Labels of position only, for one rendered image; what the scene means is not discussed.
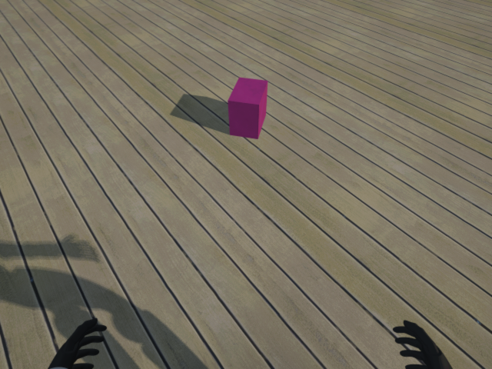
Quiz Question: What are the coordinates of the carton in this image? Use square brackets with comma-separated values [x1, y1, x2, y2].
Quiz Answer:
[228, 78, 268, 139]

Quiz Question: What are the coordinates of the left robot hand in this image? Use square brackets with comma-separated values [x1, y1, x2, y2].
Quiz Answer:
[48, 318, 107, 369]

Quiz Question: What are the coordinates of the right robot hand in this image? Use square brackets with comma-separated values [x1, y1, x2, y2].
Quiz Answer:
[393, 320, 453, 369]

